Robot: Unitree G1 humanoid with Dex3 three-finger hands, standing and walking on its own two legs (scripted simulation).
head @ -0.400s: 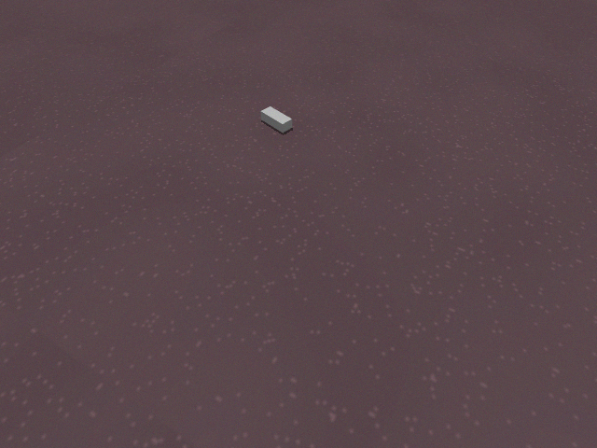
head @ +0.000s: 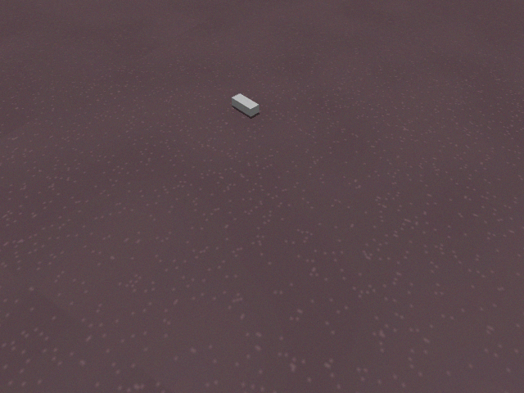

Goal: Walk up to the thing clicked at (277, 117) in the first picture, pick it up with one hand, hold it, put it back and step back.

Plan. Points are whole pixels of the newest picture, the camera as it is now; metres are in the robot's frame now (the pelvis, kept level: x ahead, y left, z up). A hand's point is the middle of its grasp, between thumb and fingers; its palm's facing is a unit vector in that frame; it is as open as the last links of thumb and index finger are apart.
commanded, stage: stand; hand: left
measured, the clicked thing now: (245, 104) +1.95 +0.13 -0.75
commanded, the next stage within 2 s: walk up in 0.72 s
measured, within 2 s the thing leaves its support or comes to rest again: neither
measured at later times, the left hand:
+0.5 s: hand out of the picture +0.07 +0.25 -0.16, palm faces -0.02 -0.94 -0.34, open 7.4 cm
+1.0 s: hand out of the picture +0.12 +0.33 -0.16, palm faces -0.16 -0.90 -0.40, open 7.4 cm
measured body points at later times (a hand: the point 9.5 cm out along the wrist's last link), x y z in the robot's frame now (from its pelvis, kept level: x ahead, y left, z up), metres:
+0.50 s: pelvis +0.00 +0.00 +0.00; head +0.01 +0.00 +0.45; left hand +0.08 +0.30 -0.13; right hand +0.08 -0.30 -0.13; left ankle +0.00 +0.12 -0.75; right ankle -0.01 -0.13 -0.75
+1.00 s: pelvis +0.04 +0.05 -0.02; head +0.07 +0.04 +0.43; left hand +0.12 +0.38 -0.13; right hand +0.12 -0.30 -0.11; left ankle +0.08 +0.19 -0.75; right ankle -0.01 -0.12 -0.74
